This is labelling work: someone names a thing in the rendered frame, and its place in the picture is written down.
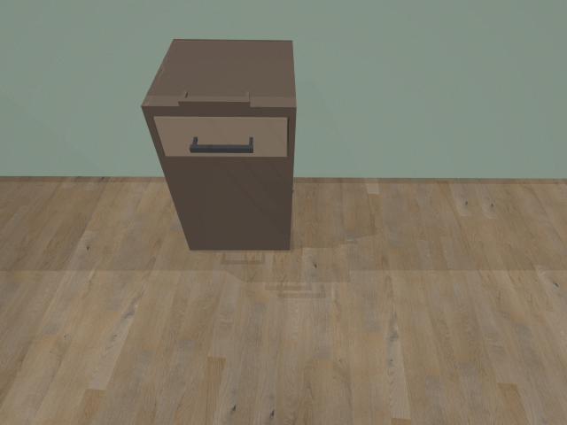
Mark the drawer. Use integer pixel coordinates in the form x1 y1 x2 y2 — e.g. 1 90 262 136
153 116 287 157

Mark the handle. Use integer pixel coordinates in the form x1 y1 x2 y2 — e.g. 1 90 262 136
190 137 253 153
178 97 250 108

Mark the cabinet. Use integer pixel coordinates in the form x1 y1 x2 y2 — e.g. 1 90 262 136
141 39 297 251

